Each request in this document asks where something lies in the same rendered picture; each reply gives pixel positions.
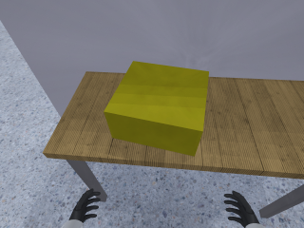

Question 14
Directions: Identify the carton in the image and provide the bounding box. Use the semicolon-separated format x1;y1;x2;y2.
104;61;209;157

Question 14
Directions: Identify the robot right hand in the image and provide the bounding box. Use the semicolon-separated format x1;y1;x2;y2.
223;190;260;228

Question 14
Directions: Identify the table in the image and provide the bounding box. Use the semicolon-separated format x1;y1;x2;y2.
43;71;304;219

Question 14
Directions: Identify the robot left hand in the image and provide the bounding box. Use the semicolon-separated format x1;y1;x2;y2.
69;188;101;223

